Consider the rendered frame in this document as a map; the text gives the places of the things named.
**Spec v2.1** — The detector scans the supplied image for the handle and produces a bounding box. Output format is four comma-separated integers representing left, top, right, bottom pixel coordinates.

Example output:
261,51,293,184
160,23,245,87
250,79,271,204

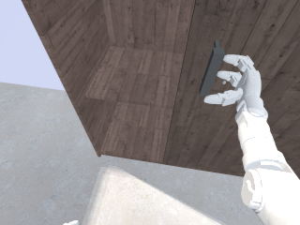
199,39,225,97

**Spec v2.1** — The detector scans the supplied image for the right robot hand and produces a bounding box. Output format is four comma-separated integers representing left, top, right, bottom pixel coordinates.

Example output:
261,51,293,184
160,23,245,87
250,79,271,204
203,54,262,107

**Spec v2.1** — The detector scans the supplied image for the wardrobe door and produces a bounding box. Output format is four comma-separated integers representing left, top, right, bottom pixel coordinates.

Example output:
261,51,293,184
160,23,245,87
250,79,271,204
162,0,300,180

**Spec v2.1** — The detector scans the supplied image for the right robot upper arm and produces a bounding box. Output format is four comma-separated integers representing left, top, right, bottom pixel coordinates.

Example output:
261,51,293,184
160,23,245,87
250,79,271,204
241,168,300,225

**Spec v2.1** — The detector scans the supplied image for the robot right forearm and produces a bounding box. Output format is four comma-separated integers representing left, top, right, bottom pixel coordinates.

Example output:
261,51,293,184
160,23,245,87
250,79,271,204
235,96,300,181

